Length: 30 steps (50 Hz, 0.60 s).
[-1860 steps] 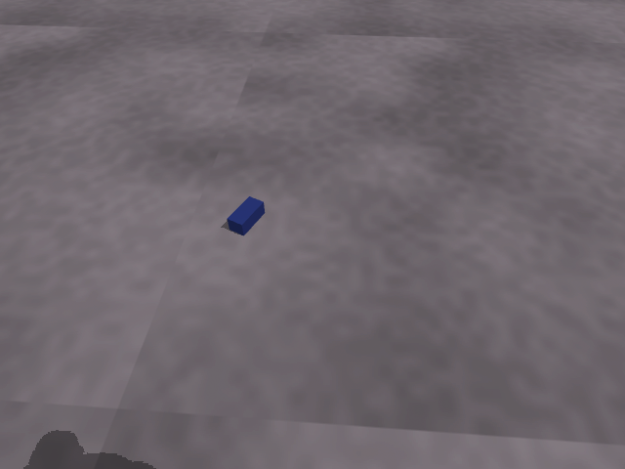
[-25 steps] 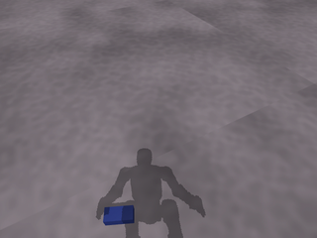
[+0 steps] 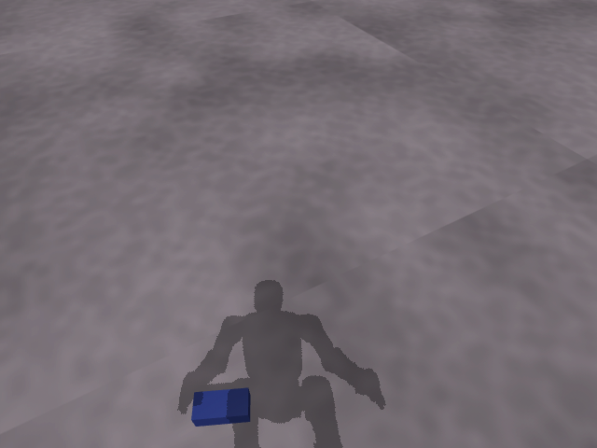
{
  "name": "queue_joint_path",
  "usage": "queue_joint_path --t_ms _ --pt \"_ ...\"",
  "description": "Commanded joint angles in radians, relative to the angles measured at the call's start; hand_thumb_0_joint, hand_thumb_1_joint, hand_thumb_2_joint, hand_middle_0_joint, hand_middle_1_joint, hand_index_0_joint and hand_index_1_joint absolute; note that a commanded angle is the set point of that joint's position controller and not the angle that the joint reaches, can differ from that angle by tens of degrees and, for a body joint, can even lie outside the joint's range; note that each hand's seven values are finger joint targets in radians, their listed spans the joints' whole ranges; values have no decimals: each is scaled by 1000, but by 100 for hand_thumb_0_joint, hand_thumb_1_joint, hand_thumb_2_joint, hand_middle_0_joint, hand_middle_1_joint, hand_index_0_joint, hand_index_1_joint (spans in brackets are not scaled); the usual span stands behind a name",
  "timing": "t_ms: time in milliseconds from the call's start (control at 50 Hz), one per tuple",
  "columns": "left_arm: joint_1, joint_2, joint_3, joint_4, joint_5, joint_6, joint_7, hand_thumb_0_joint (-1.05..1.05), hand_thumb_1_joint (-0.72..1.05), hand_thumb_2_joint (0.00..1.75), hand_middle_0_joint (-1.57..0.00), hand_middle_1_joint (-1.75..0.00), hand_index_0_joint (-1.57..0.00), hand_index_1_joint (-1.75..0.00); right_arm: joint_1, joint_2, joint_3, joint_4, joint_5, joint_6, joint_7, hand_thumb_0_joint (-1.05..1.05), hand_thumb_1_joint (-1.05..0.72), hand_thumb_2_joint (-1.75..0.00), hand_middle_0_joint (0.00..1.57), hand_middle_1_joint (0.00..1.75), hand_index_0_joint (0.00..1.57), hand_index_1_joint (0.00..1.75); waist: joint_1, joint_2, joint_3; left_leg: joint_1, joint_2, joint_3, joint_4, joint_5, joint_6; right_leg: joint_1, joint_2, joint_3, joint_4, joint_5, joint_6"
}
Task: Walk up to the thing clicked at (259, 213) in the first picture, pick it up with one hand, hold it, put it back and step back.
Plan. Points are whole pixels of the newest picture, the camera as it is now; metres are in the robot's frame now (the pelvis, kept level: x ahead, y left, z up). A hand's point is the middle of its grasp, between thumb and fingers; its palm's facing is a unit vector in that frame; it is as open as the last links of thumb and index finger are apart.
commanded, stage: stand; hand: left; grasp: from above
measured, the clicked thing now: (222, 407) +0.42 +0.23 -0.75
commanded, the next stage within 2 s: step back in 0.12 s
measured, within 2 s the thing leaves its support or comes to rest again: neither
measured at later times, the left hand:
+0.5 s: hand out of the picture +0.07 +0.28 -0.17, palm faces -0.06 -0.91 -0.41, open 7.4 cm
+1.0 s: hand out of the picture -0.05 +0.26 -0.16, palm faces -0.10 -0.91 -0.40, open 7.4 cm
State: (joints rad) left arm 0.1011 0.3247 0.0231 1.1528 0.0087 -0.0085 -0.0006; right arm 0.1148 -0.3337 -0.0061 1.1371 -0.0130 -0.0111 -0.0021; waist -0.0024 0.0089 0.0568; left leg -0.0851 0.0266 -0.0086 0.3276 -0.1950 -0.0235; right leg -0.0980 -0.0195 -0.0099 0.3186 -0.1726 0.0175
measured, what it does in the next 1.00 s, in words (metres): walks backwards: right foot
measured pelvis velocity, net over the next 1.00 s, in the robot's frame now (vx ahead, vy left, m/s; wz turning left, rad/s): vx -0.18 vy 0.01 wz -0.08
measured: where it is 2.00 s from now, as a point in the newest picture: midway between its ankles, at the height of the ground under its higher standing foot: outside the picture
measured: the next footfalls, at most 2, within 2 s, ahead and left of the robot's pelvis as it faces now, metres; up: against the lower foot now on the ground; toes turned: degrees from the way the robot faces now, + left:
right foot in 0.92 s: -0.13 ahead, -0.10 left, +0.00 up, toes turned -1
left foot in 1.28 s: -0.22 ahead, +0.14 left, +0.00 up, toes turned -3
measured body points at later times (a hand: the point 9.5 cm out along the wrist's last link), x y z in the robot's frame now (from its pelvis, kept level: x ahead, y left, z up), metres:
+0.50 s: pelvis -0.07 +0.01 -0.02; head -0.01 +0.02 +0.42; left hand +0.07 +0.33 -0.14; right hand +0.02 -0.32 -0.14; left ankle -0.10 +0.14 -0.72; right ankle +0.00 -0.13 -0.75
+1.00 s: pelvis -0.18 +0.01 -0.03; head -0.11 -0.01 +0.42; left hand -0.05 +0.31 -0.14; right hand -0.10 -0.31 -0.16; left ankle -0.15 +0.15 -0.71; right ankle -0.17 -0.10 -0.75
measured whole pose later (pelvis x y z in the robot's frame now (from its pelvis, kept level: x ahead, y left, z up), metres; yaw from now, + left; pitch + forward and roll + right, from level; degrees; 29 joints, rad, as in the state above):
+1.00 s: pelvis -0.18 +0.01 -0.03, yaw -5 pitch -3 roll +0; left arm 0.14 0.35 0.07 0.85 0.03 0.03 0.00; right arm 0.11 -0.38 -0.05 0.88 0.01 0.06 -0.02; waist -0.01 0.03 0.21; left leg -0.42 -0.03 -0.09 0.97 -0.51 0.00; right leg -0.27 0.05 0.05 0.66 -0.34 -0.04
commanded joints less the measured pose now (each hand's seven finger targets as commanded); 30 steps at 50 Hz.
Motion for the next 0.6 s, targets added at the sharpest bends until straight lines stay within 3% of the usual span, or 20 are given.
queue_joint_path --t_ms 0,80,100,140,180,220,260,300,320,340,360,380,400,460,480,500,520,540,560,580 --pt "-34 213 33 -61 3 -20 14 0 90 90 -20 -30 -20 -30 -35 -209 -37 -59 -3 -21 -13 0 -90 -90 20 30 20 30 5 6 -74 -24 103 -75 -58 131 39 22 -111 86 -40 142 -37" --pt "-32 216 33 -61 1 -19 14 0 90 90 -20 -30 -20 -30 -26 -208 -34 -56 -3 -21 -14 0 -90 -90 20 30 20 30 5 -1 -66 -28 102 -75 -67 128 37 17 -109 85 -38 126 -34" --pt "-40 296 63 -101 -20 -9 16 0 90 90 -20 -30 -20 -30 -64 -276 -61 -85 11 0 -7 0 -90 -90 20 30 20 30 -1 -18 28 -88 87 -92 33 280 59 -74 -94 98 58 315 -37" --pt "-16 274 63 -131 -22 -3 23 0 90 90 -20 -30 -20 -30 -35 -269 -67 -108 23 11 -5 0 -90 -90 20 30 20 30 -9 0 -62 -62 108 -79 77 390 87 -52 -81 71 133 343 -52" --pt "-17 260 63 -164 -22 5 23 0 90 90 -20 -30 -20 -30 -30 -274 -79 -139 23 21 -2 0 -90 -90 20 30 20 30 -16 24 -106 -82 119 -94 91 388 119 -61 -54 58 204 287 -57" --pt "-6 252 60 -189 -14 13 21 0 90 90 -20 -30 -20 -30 -47 -281 -91 -165 23 31 0 0 -90 -90 20 30 20 30 -12 52 -135 -84 129 -103 122 326 138 -84 -50 56 236 231 -70" --pt "10 270 63 -208 -7 15 20 0 90 90 -20 -30 -20 -30 -60 -267 -92 -195 25 42 1 0 -90 -90 20 30 20 30 -2 12 -146 -111 83 -75 220 233 133 -110 -89 110 224 250 -108" --pt "16 330 82 -232 -3 15 20 0 90 90 -20 -30 -20 -30 -57 -238 -88 -217 23 53 3 0 -90 -90 20 30 20 30 16 -107 -135 -163 -39 -6 426 31 73 -145 -225 260 99 314 -205" --pt "-21 366 90 -251 5 15 24 0 90 90 -20 -30 -20 -30 -34 -220 -90 -221 20 63 6 0 -90 -90 20 30 20 30 9 -216 -121 -202 -111 14 593 -247 56 -176 -331 366 26 323 -285" --pt "-38 383 97 -282 20 12 26 0 90 90 -20 -30 -20 -30 -4 -224 -92 -229 13 72 10 0 -90 -90 20 30 20 30 9 -233 -118 -207 -105 -53 727 -381 56 -229 -378 410 18 304 -327" --pt "-72 366 95 -297 27 13 29 0 90 90 -20 -30 -20 -30 14 -227 -98 -230 17 74 14 0 -90 -90 20 30 20 30 -11 -194 -104 -199 -91 -105 793 -382 64 -273 -349 345 40 269 -324" --pt "-141 360 98 -325 31 14 33 0 90 90 -20 -30 -20 -30 74 -233 -103 -226 24 72 16 0 -90 -90 20 30 20 30 -45 -205 -109 -177 -72 -125 803 -359 71 -294 -318 291 74 273 -290" --pt "-166 340 93 -342 36 18 36 0 90 90 -20 -30 -20 -30 107 -234 -103 -225 30 67 16 0 -90 -90 20 30 20 30 -53 -206 -109 -172 -60 -96 734 -335 67 -287 -280 246 99 262 -255" --pt "-115 318 89 -354 35 32 39 0 90 90 -20 -30 -20 -30 143 -233 -106 -225 3 56 11 0 -90 -90 20 30 20 30 -26 -194 -131 -192 -36 -31 373 -258 49 -138 -227 213 207 255 -191" --pt "-113 313 84 -358 23 43 35 0 90 90 -20 -30 -20 -30 155 -225 -109 -220 -8 48 8 0 -90 -90 20 30 20 30 -40 -164 -119 -153 -48 5 205 -139 48 -145 -199 190 262 221 -168" --pt "-70 290 78 -352 11 54 29 0 90 90 -20 -30 -20 -30 134 -233 -115 -220 -25 39 5 0 -90 -90 20 30 20 30 -25 -71 -90 -111 -28 -40 86 -3 46 -204 -138 168 345 135 -132" --pt "-26 236 70 -369 -2 59 30 0 90 90 -20 -30 -20 -30 100 -317 -133 -253 -53 32 0 0 -90 -90 20 30 20 30 1 134 -74 -71 173 -332 8 190 99 -348 10 111 512 -105 -68" --pt "-36 233 69 -365 5 60 38 0 90 90 -20 -30 -20 -30 46 -389 -141 -273 -41 25 0 0 -90 -90 20 30 20 30 10 181 -51 -76 277 -401 47 450 174 -431 137 120 642 -436 -39" --pt "-82 249 79 -368 17 56 51 0 90 90 -20 -30 -20 -30 72 -429 -149 -283 -28 21 0 0 -90 -90 20 30 20 30 -61 246 -83 -146 371 -511 23 491 271 -399 153 216 781 -516 -31" --pt "-111 267 87 -362 21 55 56 0 90 90 -20 -30 -20 -30 45 -386 -141 -284 -22 17 -8 0 -90 -90 20 30 20 30 -56 164 -53 -181 335 -440 38 463 279 -392 142 257 872 -462 -37"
